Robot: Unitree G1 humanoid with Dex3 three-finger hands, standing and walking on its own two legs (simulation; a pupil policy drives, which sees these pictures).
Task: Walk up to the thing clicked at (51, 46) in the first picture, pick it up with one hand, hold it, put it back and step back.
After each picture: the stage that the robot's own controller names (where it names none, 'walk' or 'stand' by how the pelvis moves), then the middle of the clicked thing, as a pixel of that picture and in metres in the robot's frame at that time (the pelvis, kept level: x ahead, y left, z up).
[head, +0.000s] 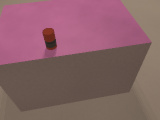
stand; (49, 39) +0.73 +0.21 -0.10
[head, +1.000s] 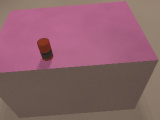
walk; (45, 49) +0.65 +0.26 -0.09
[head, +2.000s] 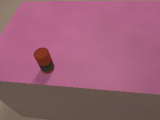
rise first; (44, 61) +0.50 +0.23 -0.07
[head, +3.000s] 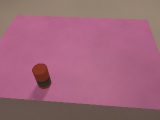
stand; (42, 76) +0.46 +0.21 -0.10
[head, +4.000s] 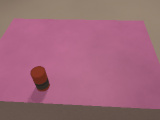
stand; (40, 79) +0.46 +0.22 -0.11
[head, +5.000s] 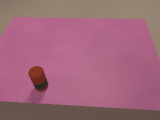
stand; (39, 79) +0.45 +0.23 -0.11
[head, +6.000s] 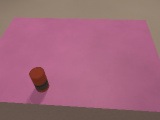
stand; (39, 80) +0.45 +0.23 -0.11
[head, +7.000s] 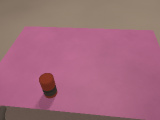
rise first; (48, 85) +0.44 +0.20 -0.10
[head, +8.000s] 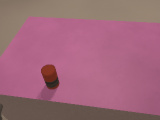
go down; (50, 77) +0.46 +0.20 -0.10
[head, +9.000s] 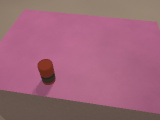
go down; (47, 72) +0.47 +0.19 -0.09
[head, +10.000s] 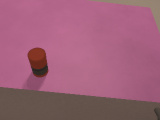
go down; (38, 63) +0.47 +0.18 -0.04
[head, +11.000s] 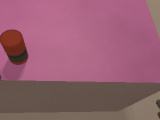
close in; (15, 48) +0.47 +0.19 -0.01
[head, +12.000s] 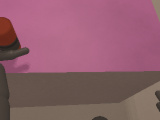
close; (5, 38) +0.50 +0.19 +0.02
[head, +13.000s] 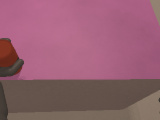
lift; (7, 58) +0.43 +0.21 +0.01
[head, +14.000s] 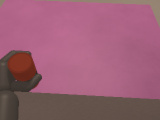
lift; (25, 72) +0.35 +0.19 +0.09
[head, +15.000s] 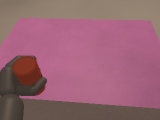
hold; (30, 77) +0.32 +0.18 +0.12
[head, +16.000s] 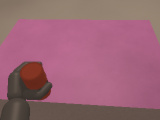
hold; (36, 82) +0.32 +0.17 +0.10
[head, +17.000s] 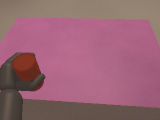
crouch; (29, 73) +0.34 +0.19 +0.11
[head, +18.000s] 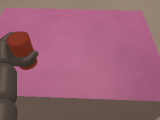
crouch; (23, 51) +0.43 +0.20 +0.11
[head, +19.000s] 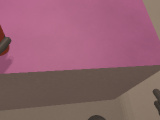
lower; out of the picture +0.51 +0.21 +0.02
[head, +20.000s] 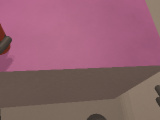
lower; out of the picture +0.51 +0.20 +0.02
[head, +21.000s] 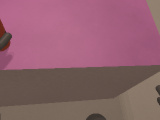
lower; out of the picture +0.51 +0.20 +0.02
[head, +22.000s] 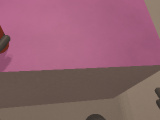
lower; out of the picture +0.51 +0.21 +0.02
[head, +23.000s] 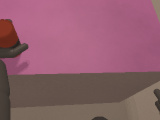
open; (7, 40) +0.49 +0.18 +0.02
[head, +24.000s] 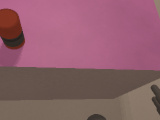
sink last; (10, 30) +0.50 +0.18 +0.01
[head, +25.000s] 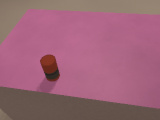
sink last; (50, 68) +0.48 +0.20 -0.05
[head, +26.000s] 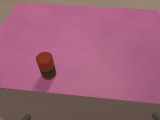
stand; (46, 66) +0.47 +0.18 -0.04
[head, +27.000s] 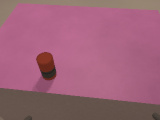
stand; (47, 66) +0.47 +0.18 -0.04
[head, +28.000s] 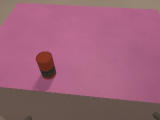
stand; (46, 66) +0.47 +0.19 -0.04
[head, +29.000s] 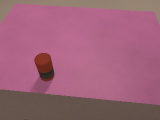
stand; (45, 67) +0.47 +0.18 -0.04
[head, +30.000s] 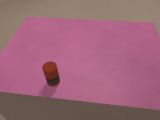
stand; (51, 74) +0.49 +0.19 -0.10
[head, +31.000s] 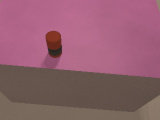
walk; (54, 44) +0.56 +0.12 -0.09
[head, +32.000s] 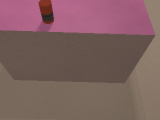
walk; (46, 11) +0.78 +0.23 -0.08
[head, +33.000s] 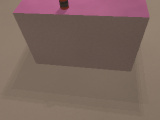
stand; (63, 0) +1.10 +0.20 -0.08
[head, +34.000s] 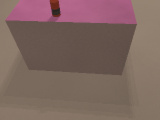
stand; (55, 8) +1.10 +0.23 -0.11
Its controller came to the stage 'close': yes
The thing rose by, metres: 0.21
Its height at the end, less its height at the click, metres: +0.00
